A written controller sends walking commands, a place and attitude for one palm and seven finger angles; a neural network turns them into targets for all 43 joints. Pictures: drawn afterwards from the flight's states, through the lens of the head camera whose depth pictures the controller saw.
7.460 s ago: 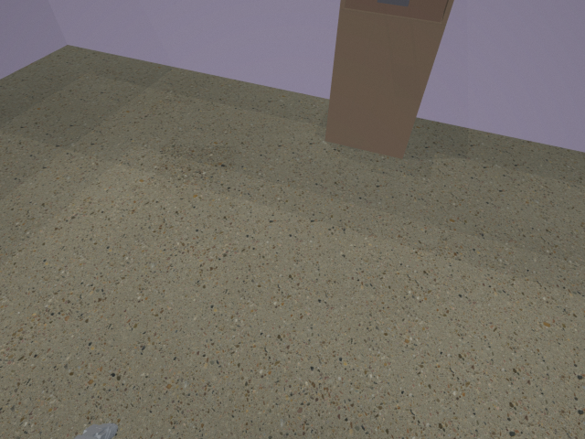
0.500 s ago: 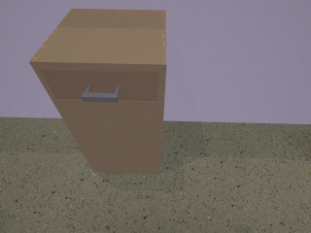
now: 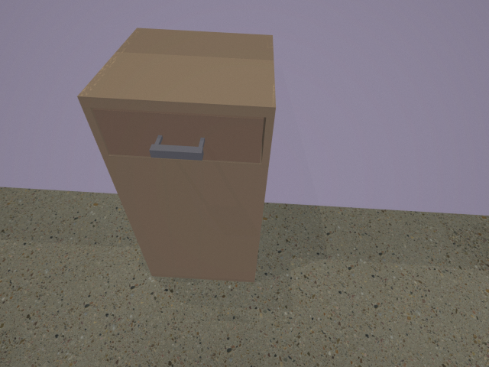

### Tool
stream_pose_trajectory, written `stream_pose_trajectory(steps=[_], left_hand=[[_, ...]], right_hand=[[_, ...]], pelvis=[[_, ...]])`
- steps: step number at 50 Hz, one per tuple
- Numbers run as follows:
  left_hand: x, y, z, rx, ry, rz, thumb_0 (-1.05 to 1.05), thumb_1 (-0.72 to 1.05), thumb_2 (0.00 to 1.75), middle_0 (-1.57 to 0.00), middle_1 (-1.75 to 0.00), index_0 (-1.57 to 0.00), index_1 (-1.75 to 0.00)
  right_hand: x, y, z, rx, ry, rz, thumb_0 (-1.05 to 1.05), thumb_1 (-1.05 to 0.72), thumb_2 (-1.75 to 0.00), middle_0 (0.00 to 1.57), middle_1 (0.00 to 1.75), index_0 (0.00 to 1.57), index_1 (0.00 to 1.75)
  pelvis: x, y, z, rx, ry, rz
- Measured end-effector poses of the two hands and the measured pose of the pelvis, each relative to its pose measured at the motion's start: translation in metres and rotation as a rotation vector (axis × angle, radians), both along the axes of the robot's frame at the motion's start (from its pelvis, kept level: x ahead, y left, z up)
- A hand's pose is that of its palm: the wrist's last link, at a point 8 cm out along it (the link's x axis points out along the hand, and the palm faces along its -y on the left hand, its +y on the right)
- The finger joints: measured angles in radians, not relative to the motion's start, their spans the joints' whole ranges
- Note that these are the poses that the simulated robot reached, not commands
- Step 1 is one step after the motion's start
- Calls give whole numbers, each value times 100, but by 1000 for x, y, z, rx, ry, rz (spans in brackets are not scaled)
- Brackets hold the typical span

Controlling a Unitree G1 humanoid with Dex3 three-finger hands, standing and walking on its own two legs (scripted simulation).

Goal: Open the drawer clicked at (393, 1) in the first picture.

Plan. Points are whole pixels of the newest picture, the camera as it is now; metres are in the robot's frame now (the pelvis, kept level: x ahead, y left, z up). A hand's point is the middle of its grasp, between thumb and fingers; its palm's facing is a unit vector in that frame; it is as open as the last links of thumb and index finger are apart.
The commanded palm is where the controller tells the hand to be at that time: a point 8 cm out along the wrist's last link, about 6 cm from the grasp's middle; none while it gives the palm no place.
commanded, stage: look again from close up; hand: left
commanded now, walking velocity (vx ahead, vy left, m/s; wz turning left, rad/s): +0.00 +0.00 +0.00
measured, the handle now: (178, 146) +0.60 +0.20 +0.01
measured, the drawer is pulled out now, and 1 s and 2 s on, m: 0.00 0.00 0.00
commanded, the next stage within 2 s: shuffle to correct the standing spot in 0.08 s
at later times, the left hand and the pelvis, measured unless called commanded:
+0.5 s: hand out of the picture -0.04 +0.14 -0.18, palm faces +0.08 -0.99 -0.14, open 7.4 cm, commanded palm none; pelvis +0.02 -0.01 -0.01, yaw +1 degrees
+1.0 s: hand out of the picture +0.16 +0.15 -0.17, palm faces +0.05 -0.97 -0.25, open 7.3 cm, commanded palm none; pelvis +0.09 -0.04 -0.01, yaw +2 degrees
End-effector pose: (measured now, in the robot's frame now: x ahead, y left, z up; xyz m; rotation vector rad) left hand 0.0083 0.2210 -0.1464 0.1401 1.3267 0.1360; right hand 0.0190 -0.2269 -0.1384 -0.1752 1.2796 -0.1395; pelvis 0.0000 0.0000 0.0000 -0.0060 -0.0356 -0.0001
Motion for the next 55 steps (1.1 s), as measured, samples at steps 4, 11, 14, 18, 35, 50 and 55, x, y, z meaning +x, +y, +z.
stream_pose_trajectory(steps=[4, 11, 14, 18, 35, 50, 55], left_hand=[[-12, 1, 1, -3, 16, 5, 1, 91, 90, -19, -30, -20, -30], [-35, -3, 1, -12, 65, 18, 0, 91, 90, -19, -30, -20, -30], [-42, -7, 0, -19, 86, 22, 0, 91, 90, -19, -30, -20, -30], [-49, -14, -1, -27, 109, 34, 0, 91, 90, -19, -30, -20, -30], [3, -27, -9, -73, 167, 39, 1, 91, 90, -19, -30, -20, -30], [142, -29, 9, 78, -110, 7, 2, 93, 90, -19, -30, -20, -30], [139, -34, 9, 44, -149, 32, 0, 93, 90, -20, -30, -20, -30]], right_hand=[[-11, 4, 0, 10, 19, 0, 0, -92, -90, 20, 30, 20, 30], [-33, 10, -2, 30, 70, -11, 0, -91, -90, 20, 30, 20, 30], [-41, 11, -5, 39, 94, -18, 0, -91, -90, 20, 30, 20, 30], [-48, 8, -8, 49, 130, -30, 0, -91, -90, 20, 30, 20, 30], [7, 12, -4, 26, 84, -62, 0, -91, -90, 20, 30, 20, 30], [32, -21, -23, 79, 236, -75, 0, -91, -90, 20, 30, 20, 30], [72, -35, -12, 34, 105, -24, 0, -91, -90, 20, 30, 20, 30]], pelvis=[[-5, 2, 1, 3, 3, 1], [-9, 1, 2, 7, 6, 1], [-8, -1, 1, 9, 7, 0], [-2, -5, -1, 9, 14, -2], [59, -7, -4, 4, 33, -8], [88, -44, -9, 35, 24, 44], [75, -42, -4, 41, 30, 48]])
